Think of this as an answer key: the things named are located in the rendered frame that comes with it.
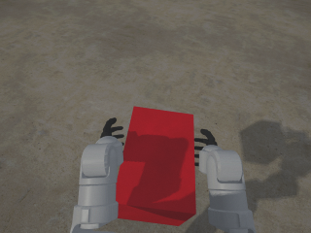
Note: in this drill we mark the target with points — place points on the right robot hand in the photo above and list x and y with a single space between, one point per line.
209 141

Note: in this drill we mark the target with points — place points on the right robot forearm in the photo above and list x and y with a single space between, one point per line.
228 209

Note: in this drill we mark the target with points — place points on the left robot forearm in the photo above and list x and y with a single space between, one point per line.
97 203

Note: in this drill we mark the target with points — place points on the carton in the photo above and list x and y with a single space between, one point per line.
156 181

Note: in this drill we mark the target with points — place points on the left robot hand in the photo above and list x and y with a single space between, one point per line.
108 130

